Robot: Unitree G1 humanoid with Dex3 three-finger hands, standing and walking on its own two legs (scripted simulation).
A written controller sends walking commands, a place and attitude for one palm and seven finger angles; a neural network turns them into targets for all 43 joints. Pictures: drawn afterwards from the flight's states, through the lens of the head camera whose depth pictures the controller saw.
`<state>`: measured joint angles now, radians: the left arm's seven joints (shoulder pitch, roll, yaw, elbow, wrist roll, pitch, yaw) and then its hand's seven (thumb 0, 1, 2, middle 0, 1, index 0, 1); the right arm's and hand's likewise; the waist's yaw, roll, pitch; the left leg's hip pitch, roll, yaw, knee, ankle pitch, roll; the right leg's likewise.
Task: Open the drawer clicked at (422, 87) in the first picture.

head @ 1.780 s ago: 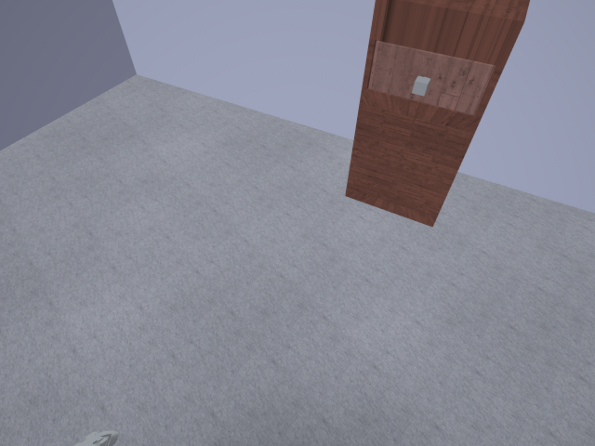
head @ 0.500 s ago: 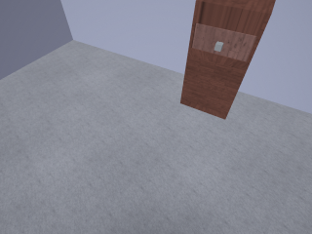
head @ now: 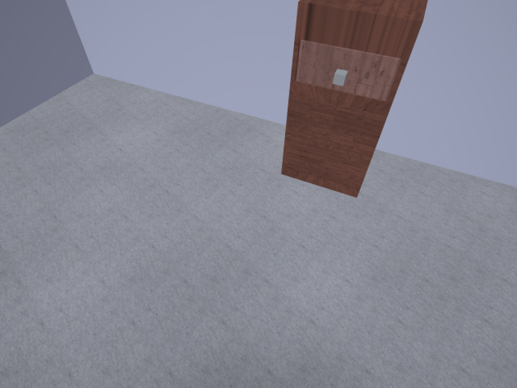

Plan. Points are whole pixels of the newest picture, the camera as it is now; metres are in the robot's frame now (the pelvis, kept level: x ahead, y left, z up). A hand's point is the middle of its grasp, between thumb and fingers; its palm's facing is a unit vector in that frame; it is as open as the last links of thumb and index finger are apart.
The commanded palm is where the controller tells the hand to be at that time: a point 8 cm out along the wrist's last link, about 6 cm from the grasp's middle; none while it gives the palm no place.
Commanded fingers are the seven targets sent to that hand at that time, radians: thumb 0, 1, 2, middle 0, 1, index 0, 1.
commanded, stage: walk to a spot facing it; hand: left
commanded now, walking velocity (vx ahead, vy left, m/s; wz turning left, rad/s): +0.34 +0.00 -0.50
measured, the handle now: (341, 75) +1.25 -0.24 -0.11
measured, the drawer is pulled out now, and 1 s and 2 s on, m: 0.00 0.00 0.00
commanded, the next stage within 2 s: turn to face it in 1.02 s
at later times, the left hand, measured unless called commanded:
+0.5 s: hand out of the picture +0.13 +0.20 -0.19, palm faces -0.09 -0.98 -0.16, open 7.4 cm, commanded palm none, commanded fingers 0.00 0.90 0.90 -0.20 -0.30 -0.20 -0.30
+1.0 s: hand (254, 205) +0.59 +0.06 -0.16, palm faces -0.53 -0.82 -0.22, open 7.4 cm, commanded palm none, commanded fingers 0.00 0.90 0.90 -0.20 -0.30 -0.20 -0.30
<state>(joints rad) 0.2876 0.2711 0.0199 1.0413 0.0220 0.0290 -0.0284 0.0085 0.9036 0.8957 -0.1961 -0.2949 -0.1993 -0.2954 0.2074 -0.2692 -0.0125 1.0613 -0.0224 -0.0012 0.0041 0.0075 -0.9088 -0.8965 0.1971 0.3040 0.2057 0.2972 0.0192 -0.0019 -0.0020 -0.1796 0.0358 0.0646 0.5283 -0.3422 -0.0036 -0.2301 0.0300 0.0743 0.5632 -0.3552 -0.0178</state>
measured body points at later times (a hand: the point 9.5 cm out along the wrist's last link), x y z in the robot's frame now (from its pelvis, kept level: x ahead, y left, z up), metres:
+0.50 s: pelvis +0.18 +0.02 -0.02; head +0.22 +0.03 +0.43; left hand +0.14 +0.26 -0.17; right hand +0.28 -0.23 -0.14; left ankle +0.30 +0.11 -0.74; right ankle +0.01 -0.11 -0.73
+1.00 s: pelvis +0.36 -0.03 -0.02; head +0.40 -0.07 +0.43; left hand +0.62 +0.10 -0.14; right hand +0.18 -0.20 -0.17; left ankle +0.31 +0.11 -0.72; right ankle +0.41 -0.16 -0.74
